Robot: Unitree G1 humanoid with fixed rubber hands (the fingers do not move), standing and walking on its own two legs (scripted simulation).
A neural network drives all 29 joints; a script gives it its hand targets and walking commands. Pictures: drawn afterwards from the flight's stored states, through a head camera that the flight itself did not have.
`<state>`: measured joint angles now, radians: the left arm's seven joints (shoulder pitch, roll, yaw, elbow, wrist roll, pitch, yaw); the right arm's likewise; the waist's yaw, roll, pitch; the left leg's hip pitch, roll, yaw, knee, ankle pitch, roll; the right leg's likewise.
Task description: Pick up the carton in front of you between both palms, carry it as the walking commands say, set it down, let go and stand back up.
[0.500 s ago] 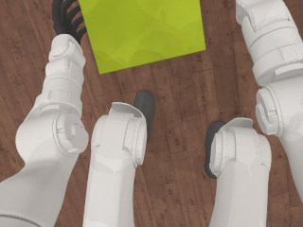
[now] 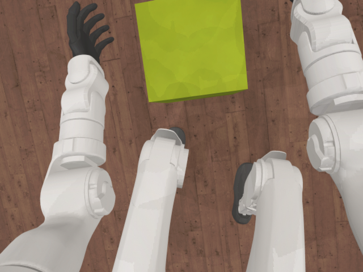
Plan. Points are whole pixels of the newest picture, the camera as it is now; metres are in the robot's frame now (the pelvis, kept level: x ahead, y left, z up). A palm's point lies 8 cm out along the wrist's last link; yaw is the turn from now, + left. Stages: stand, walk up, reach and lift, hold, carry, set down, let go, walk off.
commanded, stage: set down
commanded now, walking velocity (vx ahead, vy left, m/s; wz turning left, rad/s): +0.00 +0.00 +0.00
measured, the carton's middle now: (194, 58) +0.50 +0.10 -0.32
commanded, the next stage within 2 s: let go in 0.64 s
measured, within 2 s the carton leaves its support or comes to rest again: neither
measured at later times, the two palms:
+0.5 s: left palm (16, 22) +0.44 +0.29 +0.03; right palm out of the picture +0.59 -0.08 +0.02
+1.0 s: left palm out of the picture +0.38 +0.27 +0.15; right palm out of the picture +0.48 -0.12 +0.14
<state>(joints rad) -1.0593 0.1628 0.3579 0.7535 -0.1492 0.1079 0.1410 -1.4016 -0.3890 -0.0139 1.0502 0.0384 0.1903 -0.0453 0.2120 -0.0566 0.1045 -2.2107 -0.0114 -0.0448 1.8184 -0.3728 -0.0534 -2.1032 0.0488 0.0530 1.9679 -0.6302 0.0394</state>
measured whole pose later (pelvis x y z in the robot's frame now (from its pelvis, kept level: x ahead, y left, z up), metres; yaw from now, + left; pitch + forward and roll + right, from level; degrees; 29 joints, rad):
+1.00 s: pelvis +0.07 +0.02 +0.25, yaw -2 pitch +36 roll -2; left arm -0.39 0.12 0.25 0.49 0.05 0.12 -0.10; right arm -0.58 -0.10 -0.20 0.61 -0.16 0.16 -0.11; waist 0.16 -0.01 -0.10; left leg -1.30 0.01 -0.02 0.91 -0.23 -0.01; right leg -1.20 0.05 0.10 0.96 -0.39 0.05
